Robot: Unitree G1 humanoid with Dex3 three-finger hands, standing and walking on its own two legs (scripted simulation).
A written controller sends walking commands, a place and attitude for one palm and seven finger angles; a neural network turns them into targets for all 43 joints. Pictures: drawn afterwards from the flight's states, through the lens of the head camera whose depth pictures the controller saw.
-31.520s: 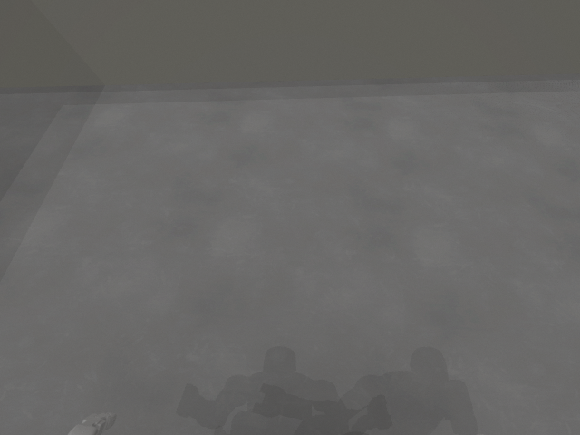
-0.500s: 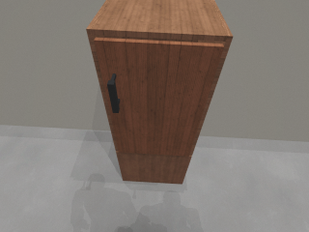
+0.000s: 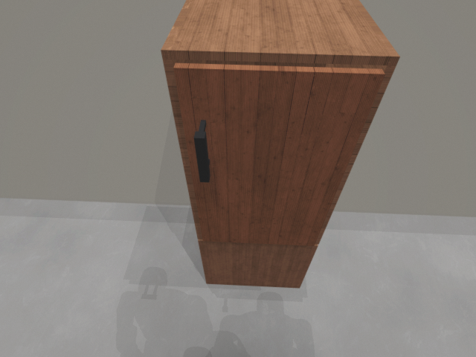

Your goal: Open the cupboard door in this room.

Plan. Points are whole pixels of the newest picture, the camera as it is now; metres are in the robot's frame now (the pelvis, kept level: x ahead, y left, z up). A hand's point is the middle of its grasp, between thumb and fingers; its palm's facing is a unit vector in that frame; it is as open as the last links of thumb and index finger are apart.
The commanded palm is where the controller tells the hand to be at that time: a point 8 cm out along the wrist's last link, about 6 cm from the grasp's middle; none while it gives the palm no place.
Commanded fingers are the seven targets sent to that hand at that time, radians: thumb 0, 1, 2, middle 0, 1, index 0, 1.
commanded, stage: come to a stop and stand still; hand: left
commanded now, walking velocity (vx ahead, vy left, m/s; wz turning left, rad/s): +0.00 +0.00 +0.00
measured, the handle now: (204, 151) +0.49 +0.11 +0.07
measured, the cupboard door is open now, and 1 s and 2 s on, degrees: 0 0 0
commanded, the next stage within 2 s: look again from close up in 0.32 s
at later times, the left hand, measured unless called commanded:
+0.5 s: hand out of the picture +0.03 +0.19 -0.18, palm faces -0.01 -0.98 -0.20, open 7.4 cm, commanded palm none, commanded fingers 0.00 0.90 0.90 -0.20 -0.30 -0.20 -0.30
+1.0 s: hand out of the picture +0.01 +0.17 -0.17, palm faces -0.01 -0.98 -0.20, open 7.4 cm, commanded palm none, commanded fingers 0.00 0.90 0.90 -0.20 -0.30 -0.20 -0.30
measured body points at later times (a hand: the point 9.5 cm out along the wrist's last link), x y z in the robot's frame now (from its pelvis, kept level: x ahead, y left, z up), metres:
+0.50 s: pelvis +0.01 +0.01 +0.00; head +0.03 +0.02 +0.45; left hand +0.03 +0.24 -0.16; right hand +0.03 -0.22 -0.15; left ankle -0.02 +0.07 -0.74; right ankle -0.02 -0.13 -0.73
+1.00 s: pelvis +0.00 +0.00 +0.01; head +0.02 +0.00 +0.46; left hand +0.01 +0.23 -0.16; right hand +0.02 -0.24 -0.15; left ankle -0.02 +0.07 -0.74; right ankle -0.02 -0.13 -0.74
